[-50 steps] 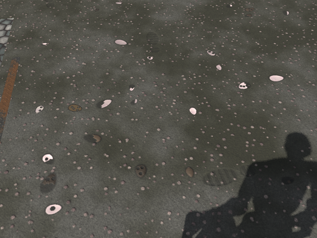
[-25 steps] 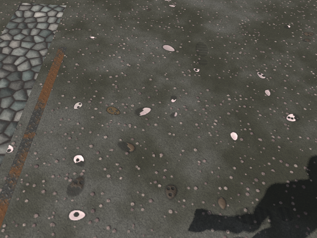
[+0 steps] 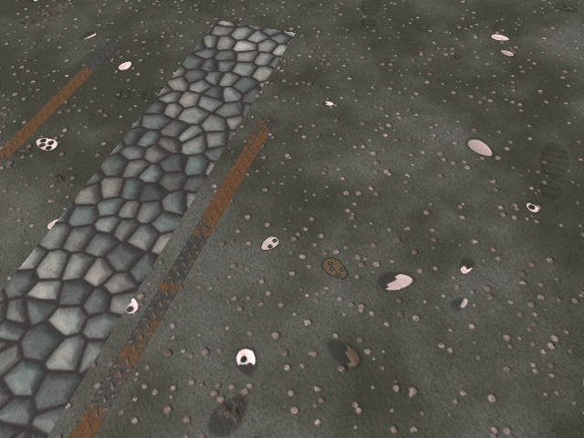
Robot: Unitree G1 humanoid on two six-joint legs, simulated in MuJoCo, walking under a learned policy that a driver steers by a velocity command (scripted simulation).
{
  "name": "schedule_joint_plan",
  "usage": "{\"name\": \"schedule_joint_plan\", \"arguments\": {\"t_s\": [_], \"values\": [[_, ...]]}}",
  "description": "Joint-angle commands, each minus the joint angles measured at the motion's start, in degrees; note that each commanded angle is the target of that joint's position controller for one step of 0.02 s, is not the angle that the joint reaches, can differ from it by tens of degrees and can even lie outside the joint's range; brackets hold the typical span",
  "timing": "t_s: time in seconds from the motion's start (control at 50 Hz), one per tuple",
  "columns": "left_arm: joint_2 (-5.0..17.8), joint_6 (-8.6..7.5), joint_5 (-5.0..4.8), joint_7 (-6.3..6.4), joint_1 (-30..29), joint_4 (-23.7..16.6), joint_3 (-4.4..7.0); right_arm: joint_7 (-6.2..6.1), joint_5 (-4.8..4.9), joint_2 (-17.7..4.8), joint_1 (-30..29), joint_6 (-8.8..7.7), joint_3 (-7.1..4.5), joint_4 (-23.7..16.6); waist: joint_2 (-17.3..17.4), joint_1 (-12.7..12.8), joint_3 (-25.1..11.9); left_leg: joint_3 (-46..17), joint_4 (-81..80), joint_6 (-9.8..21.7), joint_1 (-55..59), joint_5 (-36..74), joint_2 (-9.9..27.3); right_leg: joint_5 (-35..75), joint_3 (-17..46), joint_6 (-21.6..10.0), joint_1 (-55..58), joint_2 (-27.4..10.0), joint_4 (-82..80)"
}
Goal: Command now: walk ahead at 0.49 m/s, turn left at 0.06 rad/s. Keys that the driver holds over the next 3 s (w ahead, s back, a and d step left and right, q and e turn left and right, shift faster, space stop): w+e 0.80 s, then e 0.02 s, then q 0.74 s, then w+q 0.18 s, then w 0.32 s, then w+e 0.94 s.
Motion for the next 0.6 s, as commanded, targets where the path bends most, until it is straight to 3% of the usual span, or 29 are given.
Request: {"name": "schedule_joint_plan", "arguments": {"t_s": [0.02,0.08,0.16,0.2,0.22,0.24,0.26,0.28,0.3,0.32,0.36,0.46,0.54,0.6], "values": [[4.16,-0.97,-0.59,-0.43,0.44,-1.72,0.35,0.71,-0.24,0.32,-1.67,-0.46,1.02,-3.91,-6.25,-2.18,1.54,2.27,-8.45,-1.55,-3.36,5.73,3.44,9.83,13.36,-8.71,-0.21,-13.77,-12.12],[6.06,-0.34,-0.64,-0.39,3.32,-0.51,0.79,0.88,0.76,1.28,-8.94,-0.93,2.1,-5.79,-6.62,-0.36,2.26,4.72,-19.37,-3.13,1.75,9.84,2.02,13.23,11.36,-7.77,-1.89,-11.94,-11.2],[8.13,0.42,-0.47,-0.15,6.86,0.95,1.19,-0.1,1.36,-0.56,-12.99,-1.63,1.94,-7.07,-6.86,0.73,1.57,5.12,-25.84,-3.15,6.16,8.42,0.22,17.49,14.54,-7.24,2.29,-13.93,-6.66],[8.74,0.83,-0.42,0.12,6.62,1.32,1.37,-0.77,1.29,-1.35,-9.48,-2.33,1.54,-6.11,-6.96,-1.31,0.42,5.12,-31.04,-2.27,12.76,6.26,-1.13,18.37,15.84,-6.25,3.16,-13.83,-1.79],[8.29,0.93,-0.67,0.17,6.74,1.55,1.28,-1.4,0.71,-2.72,-3.98,-2.99,0.88,-4.15,-4.96,-3.64,-2.08,4.75,-34.91,-1.14,21.46,6.43,-1.64,20.71,14.29,-5.1,1.48,-11.47,5.42],[6.75,0.75,-1.15,0.15,5.96,0.69,0.9,-2.25,-0.48,-6.17,4.49,-3.82,-0.27,-2.33,-1.3,-7.21,-7.71,-2.21,-36.57,1.12,33.63,3.11,5.06,15.02,11.59,-3.61,-4.6,-8.03,17.51],[1.21,0.61,-2.53,0.24,6.55,-2.3,-0.32,-3.02,-1.59,-11.75,11.4,-3.89,-1.53,-2.45,8.27,-9.11,-15.61,-21.16,-40.04,4.79,48.64,-5.89,21.33,-7.68,5.57,-1.23,-19.79,-1.47,34.79],[4.43,1.37,-1.96,0.66,8.09,-2.66,0.66,-3.07,-0.19,-12.07,11.57,-2.82,-2.06,-1.56,11.45,-7.77,-15.93,-33.95,-44.69,8.75,46.43,-9.04,25.73,-19.6,5.38,-1.61,-27.81,0.06,44.12],[6.08,2.17,-0.98,0.72,6.44,-1.65,1.28,-2.79,0.38,-6.85,7.68,-2.53,-0.79,-2.22,4.32,-5.83,-9.02,-27.94,-45.23,8.08,40.76,-11.23,22.96,-15.85,8.15,-2.14,-29.49,-3.54,47.95],[4.64,2.36,-0.63,0.13,4.01,-1.71,1.15,-2.49,0.89,-3.75,4.2,-2.85,-0.09,-2.42,1.91,-4.58,-3.95,-20.64,-46.89,7.07,34.62,-6.86,20.09,-11.56,8.45,-1.81,-29.14,-5.22,47.35],[3.81,3.48,0.37,-0.67,2.27,-1.9,1.47,-2.55,1.2,-1.19,1.95,-3.5,0.59,-1.84,3.16,-2.18,-0.45,-10.52,-49.59,4.67,27.8,2.85,16.07,-7.97,7.92,-0.52,-26.5,-7.19,45.07],[1.91,5.36,1.1,-2.15,-3.58,-4.3,1.3,-2.68,2.07,-1.67,5.72,-5.14,0.08,1.27,1.84,-0.85,0.55,1.03,-51.4,5.13,27.81,19.05,14.63,0.16,6.88,1.37,-30.57,-7.9,44.81],[1.32,5.36,0.9,-3.08,-12.06,-7.61,0.49,-2.59,1.71,-1.86,7.47,-4.88,0.06,3.06,2.01,-1.79,2.89,8.51,-51.68,4.5,27.3,21.69,12.85,8.77,4.75,1.69,-30.79,-7.77,33.53],[1.54,5.24,0.95,-3.84,-18.28,-10.02,-0.14,-2.9,1.67,-4.2,8.99,-4.67,-0.5,4.02,2.05,-3.14,4.31,11.79,-51.99,3.88,28.07,22.17,13.69,10.73,1.28,0.26,-26.51,-7.2,23.62]]}}
Next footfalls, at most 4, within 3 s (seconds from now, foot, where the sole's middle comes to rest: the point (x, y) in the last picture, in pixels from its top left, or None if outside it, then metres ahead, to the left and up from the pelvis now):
0.24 left None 0.28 0.12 -0.78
0.76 right None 0.49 -0.16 -0.78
1.28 left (361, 361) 0.68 -0.09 -0.78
1.76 right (441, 388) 0.61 -0.28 -0.78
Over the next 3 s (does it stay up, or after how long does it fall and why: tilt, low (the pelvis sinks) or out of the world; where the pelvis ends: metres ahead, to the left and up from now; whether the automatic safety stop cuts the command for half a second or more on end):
stays up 1.15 -0.22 0.00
